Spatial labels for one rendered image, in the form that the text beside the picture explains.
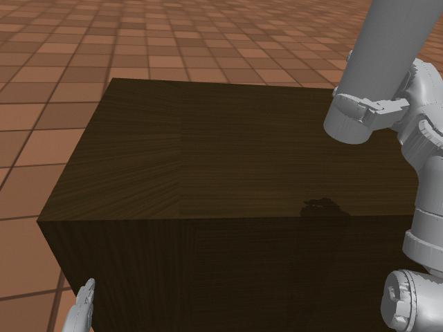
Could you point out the bottle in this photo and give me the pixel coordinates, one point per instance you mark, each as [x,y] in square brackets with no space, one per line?
[390,39]

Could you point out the right robot hand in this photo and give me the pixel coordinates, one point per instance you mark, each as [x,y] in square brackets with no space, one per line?
[421,86]

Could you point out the left robot hand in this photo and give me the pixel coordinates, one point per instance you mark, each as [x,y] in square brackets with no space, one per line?
[79,316]

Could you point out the right robot arm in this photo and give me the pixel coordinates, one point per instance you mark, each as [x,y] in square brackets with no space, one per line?
[413,301]

